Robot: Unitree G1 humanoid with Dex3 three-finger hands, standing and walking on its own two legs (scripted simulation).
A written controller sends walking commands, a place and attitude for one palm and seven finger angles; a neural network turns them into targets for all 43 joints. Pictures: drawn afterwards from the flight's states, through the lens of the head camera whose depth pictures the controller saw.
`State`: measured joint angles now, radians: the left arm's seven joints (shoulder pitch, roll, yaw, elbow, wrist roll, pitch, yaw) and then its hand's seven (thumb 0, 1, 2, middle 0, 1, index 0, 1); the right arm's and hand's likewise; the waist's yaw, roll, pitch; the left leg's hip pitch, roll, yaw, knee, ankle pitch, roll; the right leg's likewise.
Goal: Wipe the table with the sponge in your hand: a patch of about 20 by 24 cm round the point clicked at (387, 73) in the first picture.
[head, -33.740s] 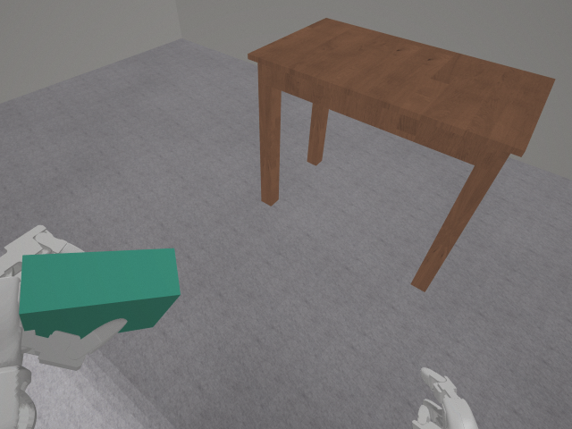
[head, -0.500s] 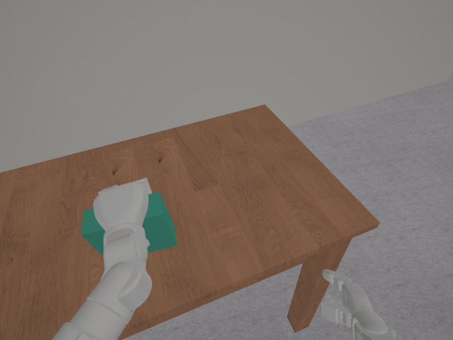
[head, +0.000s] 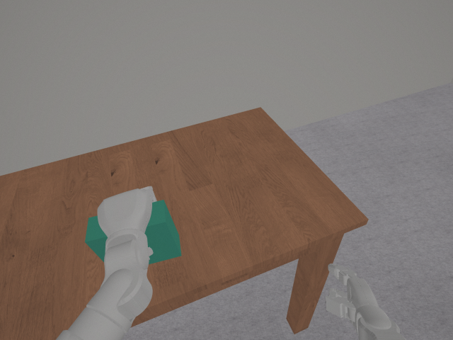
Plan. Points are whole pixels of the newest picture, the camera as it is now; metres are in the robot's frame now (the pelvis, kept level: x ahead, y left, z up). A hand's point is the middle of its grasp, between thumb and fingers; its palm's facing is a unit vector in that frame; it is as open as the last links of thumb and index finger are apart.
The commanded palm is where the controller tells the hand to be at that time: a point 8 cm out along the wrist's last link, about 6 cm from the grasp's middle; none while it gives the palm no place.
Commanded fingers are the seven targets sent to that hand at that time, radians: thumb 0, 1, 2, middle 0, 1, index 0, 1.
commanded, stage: slide across to the third lane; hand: left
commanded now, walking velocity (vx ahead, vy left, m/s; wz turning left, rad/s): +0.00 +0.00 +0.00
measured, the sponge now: (141, 243) +0.29 +0.22 +0.02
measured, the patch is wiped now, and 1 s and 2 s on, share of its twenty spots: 0.70 0.80 0.95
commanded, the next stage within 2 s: wipe forward along the third lane in 0.36 s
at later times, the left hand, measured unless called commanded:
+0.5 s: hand (164, 219) +0.31 +0.17 +0.07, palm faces +0.02 -0.07 -1.00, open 9.3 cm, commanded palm +0.28 +0.15 +0.11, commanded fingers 0.00 0.10 1.30 -1.20 -1.60 -1.20 -1.60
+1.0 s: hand (170, 202) +0.35 +0.17 +0.06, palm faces -0.04 -0.04 -1.00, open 9.4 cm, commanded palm +0.34 +0.17 +0.10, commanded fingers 0.00 0.10 1.30 -1.20 -1.60 -1.20 -1.60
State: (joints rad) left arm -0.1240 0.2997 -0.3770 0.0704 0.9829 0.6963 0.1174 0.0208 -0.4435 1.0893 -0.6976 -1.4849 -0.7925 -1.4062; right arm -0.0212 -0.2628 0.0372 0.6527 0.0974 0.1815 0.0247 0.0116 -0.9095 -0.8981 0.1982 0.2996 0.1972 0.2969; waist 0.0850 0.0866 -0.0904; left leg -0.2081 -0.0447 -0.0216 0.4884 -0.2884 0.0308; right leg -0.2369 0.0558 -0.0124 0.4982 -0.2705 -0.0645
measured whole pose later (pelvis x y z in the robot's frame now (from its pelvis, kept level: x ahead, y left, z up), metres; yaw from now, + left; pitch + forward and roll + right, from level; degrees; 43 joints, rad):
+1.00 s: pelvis -0.03 -0.03 +0.00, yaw +0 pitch +4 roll +1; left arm -0.60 0.19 -0.32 0.73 0.95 0.60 0.18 -0.01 -0.52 1.15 -0.78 -1.41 -0.87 -1.33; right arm 0.06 -0.25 0.04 0.73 0.10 0.17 -0.05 0.01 -0.91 -0.90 0.20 0.30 0.20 0.30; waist 0.04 0.06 -0.13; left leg -0.33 -0.02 -0.03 0.49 -0.24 0.00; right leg -0.36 0.08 -0.03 0.50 -0.22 -0.10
